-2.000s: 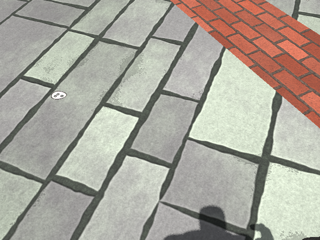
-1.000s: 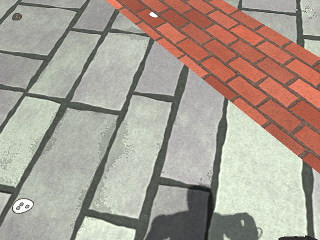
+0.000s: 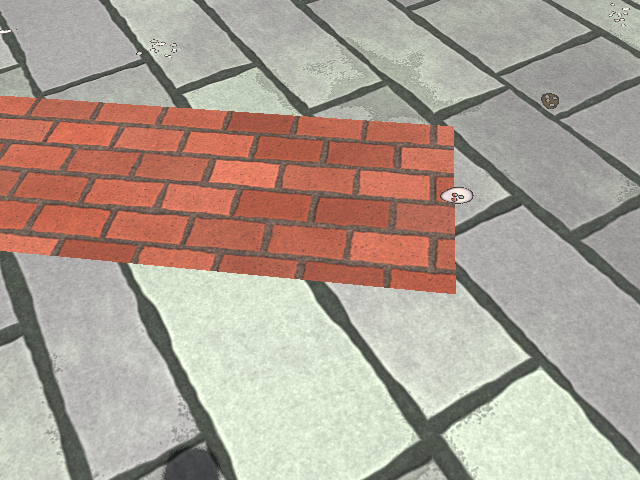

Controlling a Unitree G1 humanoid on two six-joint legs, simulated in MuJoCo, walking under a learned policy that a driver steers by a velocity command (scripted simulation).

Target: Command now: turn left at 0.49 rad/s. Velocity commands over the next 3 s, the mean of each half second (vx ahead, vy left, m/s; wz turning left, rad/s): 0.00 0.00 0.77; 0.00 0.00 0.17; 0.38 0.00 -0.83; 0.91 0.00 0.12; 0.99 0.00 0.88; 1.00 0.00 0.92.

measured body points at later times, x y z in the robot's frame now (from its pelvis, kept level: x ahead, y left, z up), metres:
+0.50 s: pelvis +0.00 +0.03 +0.00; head +0.03 +0.07 +0.45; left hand +0.03 +0.35 -0.11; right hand +0.22 -0.20 -0.09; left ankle -0.03 +0.10 -0.74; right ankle +0.10 -0.10 -0.69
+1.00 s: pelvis +0.04 +0.01 +0.01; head +0.09 +0.02 +0.45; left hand -0.03 +0.30 -0.11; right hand +0.31 -0.15 -0.11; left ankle -0.05 +0.11 -0.70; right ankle +0.12 -0.05 -0.74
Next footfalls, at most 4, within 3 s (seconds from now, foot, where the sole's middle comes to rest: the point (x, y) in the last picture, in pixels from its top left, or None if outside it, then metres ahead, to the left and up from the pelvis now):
0.16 left None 0.01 0.11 -0.78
0.68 right None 0.15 -0.03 -0.78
1.10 left None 0.03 0.13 -0.78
1.70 right None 0.43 -0.10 -0.78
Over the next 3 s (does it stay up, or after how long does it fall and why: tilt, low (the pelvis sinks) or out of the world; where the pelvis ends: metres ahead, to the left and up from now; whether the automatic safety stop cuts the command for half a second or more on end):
stays up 1.34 0.27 -0.04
